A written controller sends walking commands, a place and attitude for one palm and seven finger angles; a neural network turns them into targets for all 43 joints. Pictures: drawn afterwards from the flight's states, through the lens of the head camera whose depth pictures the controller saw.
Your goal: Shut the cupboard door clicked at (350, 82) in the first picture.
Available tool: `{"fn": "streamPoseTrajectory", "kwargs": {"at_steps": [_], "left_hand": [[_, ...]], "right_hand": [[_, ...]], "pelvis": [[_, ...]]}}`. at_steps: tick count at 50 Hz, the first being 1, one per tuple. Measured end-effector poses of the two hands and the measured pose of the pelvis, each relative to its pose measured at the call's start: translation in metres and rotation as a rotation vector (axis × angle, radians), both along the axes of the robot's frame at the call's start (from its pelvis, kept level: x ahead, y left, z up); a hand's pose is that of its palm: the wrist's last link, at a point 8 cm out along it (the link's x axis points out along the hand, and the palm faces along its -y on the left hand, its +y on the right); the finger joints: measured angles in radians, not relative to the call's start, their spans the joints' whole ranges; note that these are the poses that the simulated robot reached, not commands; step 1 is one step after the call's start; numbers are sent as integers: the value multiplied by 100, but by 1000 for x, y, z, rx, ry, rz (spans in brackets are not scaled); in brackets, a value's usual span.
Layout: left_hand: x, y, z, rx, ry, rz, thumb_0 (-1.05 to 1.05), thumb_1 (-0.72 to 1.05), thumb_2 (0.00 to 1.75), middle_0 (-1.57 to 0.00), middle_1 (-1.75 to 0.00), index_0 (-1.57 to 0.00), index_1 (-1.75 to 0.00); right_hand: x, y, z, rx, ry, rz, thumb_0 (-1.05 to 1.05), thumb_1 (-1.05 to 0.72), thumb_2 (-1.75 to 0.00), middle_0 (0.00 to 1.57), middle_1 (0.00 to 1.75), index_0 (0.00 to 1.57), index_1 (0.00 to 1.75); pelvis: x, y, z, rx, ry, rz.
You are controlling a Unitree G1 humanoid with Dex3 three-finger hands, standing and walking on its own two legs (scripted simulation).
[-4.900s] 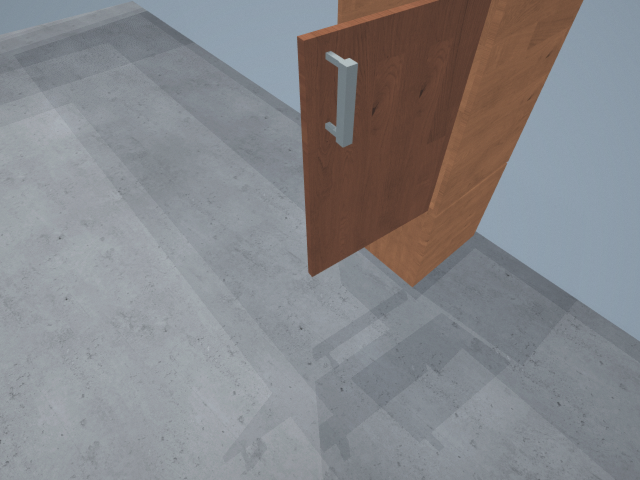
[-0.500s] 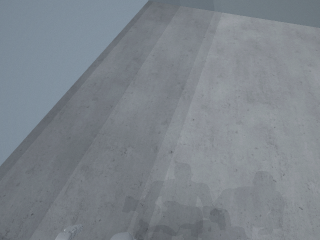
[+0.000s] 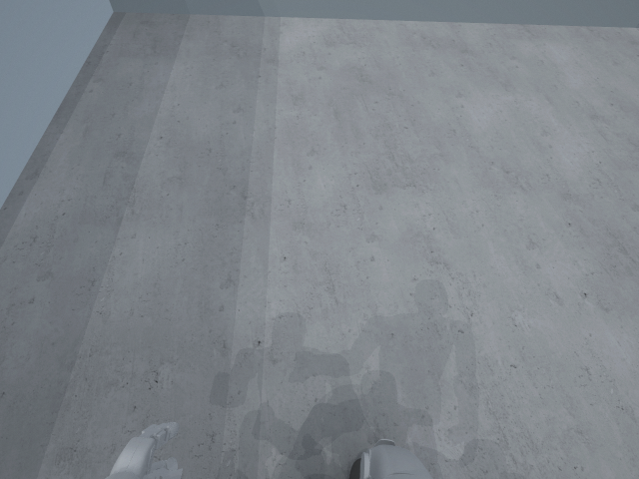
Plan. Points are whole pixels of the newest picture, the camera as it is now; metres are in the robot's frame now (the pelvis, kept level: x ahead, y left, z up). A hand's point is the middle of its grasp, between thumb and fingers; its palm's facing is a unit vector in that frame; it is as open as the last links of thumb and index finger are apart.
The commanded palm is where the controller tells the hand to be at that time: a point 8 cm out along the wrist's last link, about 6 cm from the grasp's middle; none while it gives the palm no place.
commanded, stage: walk around to get in front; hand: left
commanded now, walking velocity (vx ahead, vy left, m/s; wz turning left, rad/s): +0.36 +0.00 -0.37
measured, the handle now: out of the picture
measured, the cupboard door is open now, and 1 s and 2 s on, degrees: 84 84 84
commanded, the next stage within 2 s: walk to a spot facing it in 0.58 s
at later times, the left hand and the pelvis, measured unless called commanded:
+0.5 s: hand (218, 363) +0.30 +0.17 -0.18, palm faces -0.15 -0.97 -0.19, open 7.3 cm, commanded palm none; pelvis +0.23 -0.03 -0.01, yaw -10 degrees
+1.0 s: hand (278, 256) +0.52 +0.09 -0.19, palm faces -0.09 -0.98 -0.20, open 7.3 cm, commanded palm none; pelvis +0.45 -0.09 -0.02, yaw -6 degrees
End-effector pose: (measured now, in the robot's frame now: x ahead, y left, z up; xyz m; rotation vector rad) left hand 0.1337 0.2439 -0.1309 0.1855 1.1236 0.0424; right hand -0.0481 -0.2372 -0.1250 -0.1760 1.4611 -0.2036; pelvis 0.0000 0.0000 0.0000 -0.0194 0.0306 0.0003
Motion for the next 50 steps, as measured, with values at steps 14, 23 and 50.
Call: {"fn": "streamPoseTrajectory", "kwargs": {"at_steps": [14, 23, 50], "left_hand": [[103, -50, -6, 14, 47, -60, 0, 92, 90, -20, -30, -20, -30], [147, -21, -26, 43, 195, -45, 0, 93, 90, -20, -30, -20, -30], [388, -108, -33, 39, 154, -4, 0, 93, 90, -20, -30, -20, -30]], "right_hand": [[160, -38, -4, -4, -150, -98, 1, -91, -90, 19, 30, 20, 30], [292, -25, -6, -22, -331, -71, 0, -91, -90, 20, 30, 20, 30], [493, -90, -24, 17, -165, -97, 0, -91, -90, 19, 30, 20, 30]], "pelvis": [[119, -27, 2, 21, -4, -93], [214, -20, -11, 24, -8, -167], [447, -95, -16, 11, -19, -103]]}}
